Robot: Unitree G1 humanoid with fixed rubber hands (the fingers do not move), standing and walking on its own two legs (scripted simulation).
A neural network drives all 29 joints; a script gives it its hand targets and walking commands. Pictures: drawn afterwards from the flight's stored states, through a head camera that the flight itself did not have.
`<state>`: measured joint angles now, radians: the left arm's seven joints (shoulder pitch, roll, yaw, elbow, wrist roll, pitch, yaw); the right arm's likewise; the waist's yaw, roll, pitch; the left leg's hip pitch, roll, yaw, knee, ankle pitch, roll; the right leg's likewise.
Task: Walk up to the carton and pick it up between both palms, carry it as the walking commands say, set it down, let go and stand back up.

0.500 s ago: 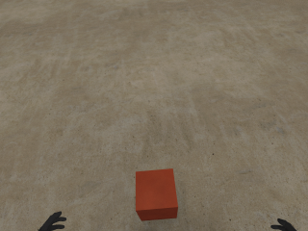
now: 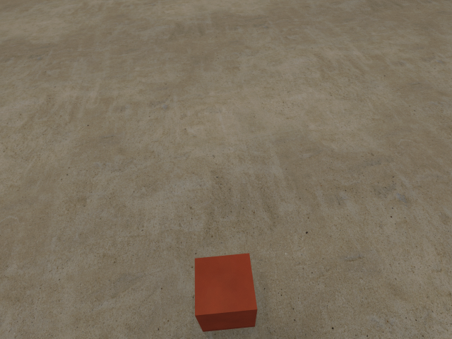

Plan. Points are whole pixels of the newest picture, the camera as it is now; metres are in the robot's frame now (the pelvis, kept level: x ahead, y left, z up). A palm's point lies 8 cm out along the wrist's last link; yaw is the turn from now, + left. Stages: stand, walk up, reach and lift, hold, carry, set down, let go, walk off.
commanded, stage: walk up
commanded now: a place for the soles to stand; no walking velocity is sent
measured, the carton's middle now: (225, 293) +0.41 +0.06 -0.65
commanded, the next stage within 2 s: reach and lift in 0.58 s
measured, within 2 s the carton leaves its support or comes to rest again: neither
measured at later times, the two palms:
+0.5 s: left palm out of the picture +0.09 +0.32 -0.10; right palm out of the picture +0.08 -0.31 -0.11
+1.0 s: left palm (90, 334) +0.18 +0.30 -0.13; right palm (382, 328) +0.19 -0.26 -0.13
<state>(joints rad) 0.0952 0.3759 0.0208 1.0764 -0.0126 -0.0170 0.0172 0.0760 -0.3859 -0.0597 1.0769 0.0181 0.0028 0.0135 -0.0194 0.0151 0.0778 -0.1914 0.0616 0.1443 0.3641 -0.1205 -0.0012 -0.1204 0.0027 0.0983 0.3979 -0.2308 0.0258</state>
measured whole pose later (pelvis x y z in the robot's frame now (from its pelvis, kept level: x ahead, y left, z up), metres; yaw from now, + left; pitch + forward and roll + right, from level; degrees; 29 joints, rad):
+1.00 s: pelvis -0.01 +0.01 -0.04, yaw +2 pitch +7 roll +0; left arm 0.00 0.31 0.17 0.55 0.07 0.24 -0.06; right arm 0.01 -0.26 -0.21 0.56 -0.05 0.20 0.08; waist -0.02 0.00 0.15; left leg -0.61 0.01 0.03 0.78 -0.30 0.02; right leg -0.51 -0.03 0.05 0.80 -0.41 0.05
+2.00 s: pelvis -0.05 +0.01 -0.13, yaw +1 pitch +42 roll -4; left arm -0.92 0.27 0.30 0.83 0.02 0.13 -0.02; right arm -0.87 -0.18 -0.25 0.77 0.02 0.13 -0.05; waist 0.02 0.01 -0.06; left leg -1.57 0.00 -0.05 1.10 -0.25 0.01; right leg -1.46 0.01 0.01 1.13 -0.41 0.05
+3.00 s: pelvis -0.09 +0.00 -0.35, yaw -1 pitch +45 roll -4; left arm -1.15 0.36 0.21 0.95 -0.13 0.09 0.04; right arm -1.12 -0.26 -0.13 0.85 0.13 0.11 -0.13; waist 0.05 -0.01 0.10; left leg -2.27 -0.01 -0.07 1.93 -0.43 -0.02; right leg -2.14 0.07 0.04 2.01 -0.65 0.08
